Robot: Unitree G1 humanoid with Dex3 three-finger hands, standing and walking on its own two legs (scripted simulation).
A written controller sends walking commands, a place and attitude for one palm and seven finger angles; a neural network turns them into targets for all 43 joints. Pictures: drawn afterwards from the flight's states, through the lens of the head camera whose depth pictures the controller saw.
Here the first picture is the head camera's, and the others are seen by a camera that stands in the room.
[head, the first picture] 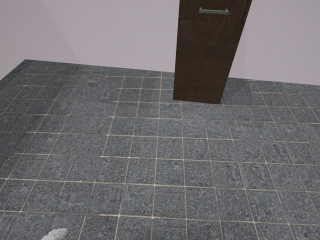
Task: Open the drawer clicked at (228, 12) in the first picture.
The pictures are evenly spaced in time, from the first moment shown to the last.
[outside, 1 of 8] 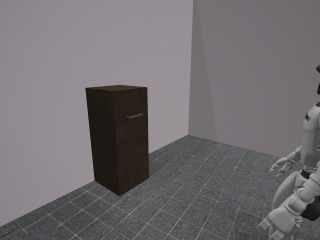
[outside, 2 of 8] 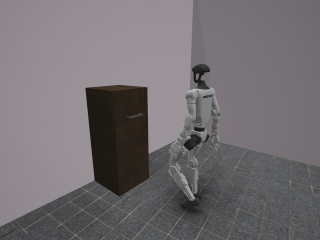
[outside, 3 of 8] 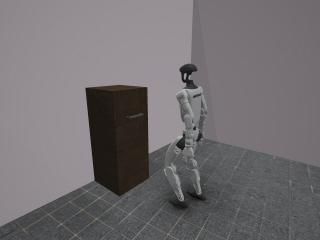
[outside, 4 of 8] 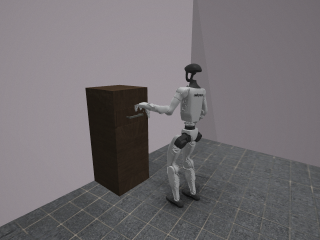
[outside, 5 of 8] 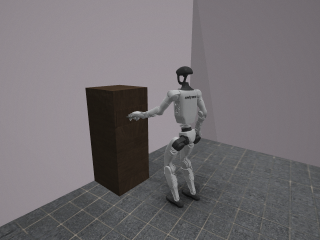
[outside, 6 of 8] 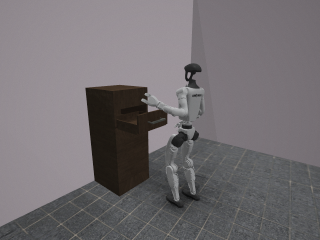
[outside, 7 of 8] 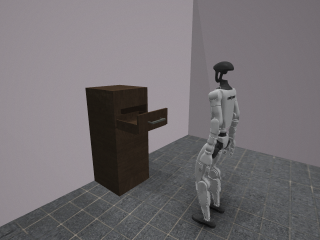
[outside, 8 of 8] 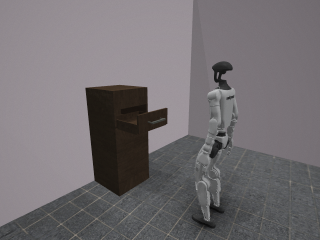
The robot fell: no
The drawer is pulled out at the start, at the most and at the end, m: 0.00 0.30 0.29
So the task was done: yes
